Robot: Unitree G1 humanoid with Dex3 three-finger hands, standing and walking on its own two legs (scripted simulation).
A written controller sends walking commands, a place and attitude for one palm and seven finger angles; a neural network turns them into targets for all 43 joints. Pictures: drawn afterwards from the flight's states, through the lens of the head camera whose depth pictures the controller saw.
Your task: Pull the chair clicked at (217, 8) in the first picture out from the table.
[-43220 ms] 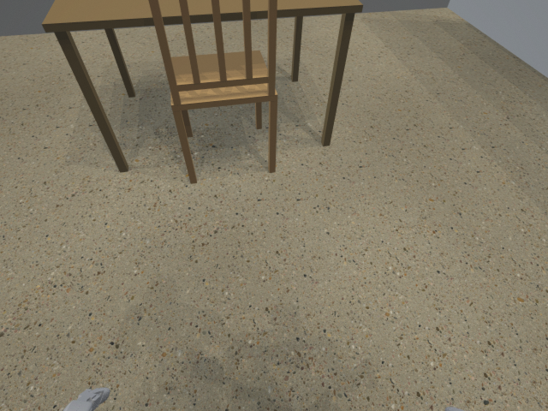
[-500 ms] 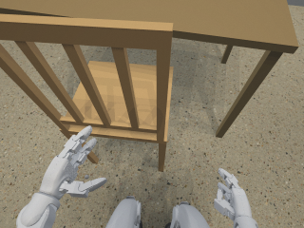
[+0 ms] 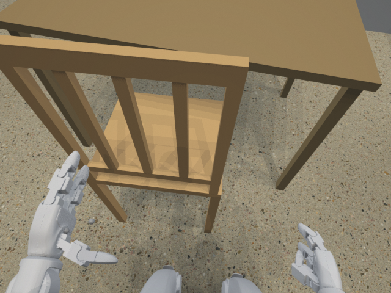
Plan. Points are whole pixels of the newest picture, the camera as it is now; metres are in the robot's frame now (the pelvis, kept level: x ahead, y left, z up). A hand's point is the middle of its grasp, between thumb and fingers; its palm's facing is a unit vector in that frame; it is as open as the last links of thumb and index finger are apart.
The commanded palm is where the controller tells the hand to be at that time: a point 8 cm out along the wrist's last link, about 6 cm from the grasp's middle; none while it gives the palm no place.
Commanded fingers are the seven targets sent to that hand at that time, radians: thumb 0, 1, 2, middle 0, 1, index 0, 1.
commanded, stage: raise the hand toward the chair's back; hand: left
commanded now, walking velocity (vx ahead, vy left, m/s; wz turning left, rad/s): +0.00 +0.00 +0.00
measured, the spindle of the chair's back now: (137, 134) +0.44 +0.16 +0.03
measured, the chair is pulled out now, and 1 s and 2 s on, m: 0.18 0.18 0.18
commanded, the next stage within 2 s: aim the fingers beside a spindle in 0.82 s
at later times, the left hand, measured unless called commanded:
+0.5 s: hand (79, 216) +0.25 +0.23 +0.04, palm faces -0.10 -0.99 -0.03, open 17.0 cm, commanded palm +0.23 +0.29 +0.05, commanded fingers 0.00 -0.50 0.30 -0.06 -0.08 -0.06 -0.08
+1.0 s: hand (76, 215) +0.25 +0.23 +0.05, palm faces -0.03 -1.00 -0.06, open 17.0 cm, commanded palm +0.23 +0.28 +0.04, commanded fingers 0.00 -0.50 0.30 -0.06 -0.08 -0.06 -0.08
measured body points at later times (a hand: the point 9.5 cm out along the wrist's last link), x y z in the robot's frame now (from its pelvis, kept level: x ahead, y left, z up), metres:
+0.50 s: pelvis +0.00 +0.03 +0.01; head +0.08 +0.05 +0.45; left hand +0.25 +0.28 +0.04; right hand +0.17 -0.22 -0.06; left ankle +0.03 +0.08 -0.66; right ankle +0.01 -0.10 -0.66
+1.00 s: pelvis +0.00 +0.02 +0.01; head +0.08 +0.03 +0.45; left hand +0.24 +0.28 +0.05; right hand +0.18 -0.22 -0.07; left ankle +0.03 +0.08 -0.66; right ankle +0.01 -0.10 -0.66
